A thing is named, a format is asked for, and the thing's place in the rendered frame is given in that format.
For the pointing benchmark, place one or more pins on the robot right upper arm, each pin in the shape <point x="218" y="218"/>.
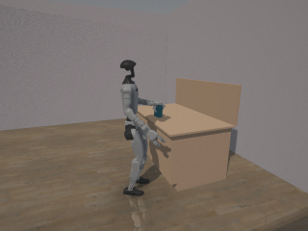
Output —
<point x="127" y="97"/>

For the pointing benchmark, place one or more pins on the right robot forearm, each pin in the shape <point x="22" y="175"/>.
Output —
<point x="137" y="120"/>

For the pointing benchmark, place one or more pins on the right robot thigh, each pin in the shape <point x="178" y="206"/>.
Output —
<point x="137" y="145"/>

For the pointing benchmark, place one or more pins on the robot thigh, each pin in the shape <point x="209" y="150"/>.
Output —
<point x="137" y="145"/>
<point x="144" y="140"/>

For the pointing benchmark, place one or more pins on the left robot thigh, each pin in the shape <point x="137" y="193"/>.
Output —
<point x="144" y="140"/>

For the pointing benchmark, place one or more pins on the right robot hand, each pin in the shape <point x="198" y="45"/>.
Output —
<point x="152" y="135"/>

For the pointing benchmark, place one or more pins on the table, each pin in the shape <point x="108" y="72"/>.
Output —
<point x="197" y="132"/>

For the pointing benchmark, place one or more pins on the left robot forearm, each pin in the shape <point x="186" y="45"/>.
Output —
<point x="146" y="102"/>

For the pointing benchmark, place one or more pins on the sponge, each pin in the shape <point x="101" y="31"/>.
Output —
<point x="159" y="111"/>

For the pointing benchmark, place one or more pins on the left robot hand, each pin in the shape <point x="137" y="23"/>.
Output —
<point x="160" y="103"/>

